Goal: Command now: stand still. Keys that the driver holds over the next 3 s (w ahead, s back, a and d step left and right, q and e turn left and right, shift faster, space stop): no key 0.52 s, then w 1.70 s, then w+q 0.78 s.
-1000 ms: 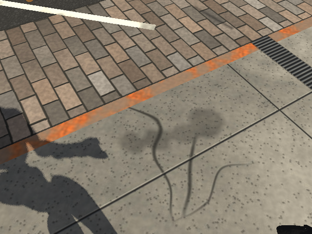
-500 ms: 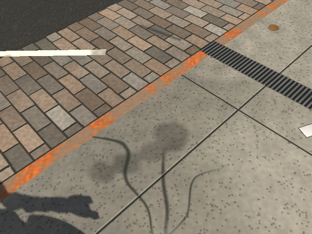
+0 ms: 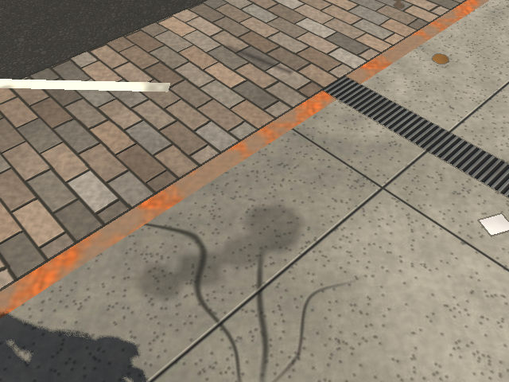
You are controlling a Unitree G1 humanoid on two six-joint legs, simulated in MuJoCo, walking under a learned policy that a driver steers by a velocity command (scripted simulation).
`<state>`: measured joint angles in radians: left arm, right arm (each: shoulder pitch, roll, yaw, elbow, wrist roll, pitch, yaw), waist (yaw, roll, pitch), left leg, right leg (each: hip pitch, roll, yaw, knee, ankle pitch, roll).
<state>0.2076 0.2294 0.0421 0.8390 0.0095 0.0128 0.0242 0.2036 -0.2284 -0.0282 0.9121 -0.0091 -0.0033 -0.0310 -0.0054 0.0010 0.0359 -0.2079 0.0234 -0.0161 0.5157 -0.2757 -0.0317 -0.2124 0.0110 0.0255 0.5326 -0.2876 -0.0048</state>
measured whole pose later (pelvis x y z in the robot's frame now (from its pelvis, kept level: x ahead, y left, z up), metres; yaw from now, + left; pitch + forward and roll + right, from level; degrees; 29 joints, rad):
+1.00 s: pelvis +0.11 +0.04 +0.01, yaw +1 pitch +1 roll -1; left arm 0.12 0.26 0.06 0.96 -0.02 -0.09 -0.01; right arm 0.50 -0.17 -0.01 1.09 0.00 -0.09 0.00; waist -0.07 -0.03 -0.01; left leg 0.02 -0.02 0.03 0.23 -0.27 0.05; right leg -0.62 -0.08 -0.02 0.92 -0.14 -0.04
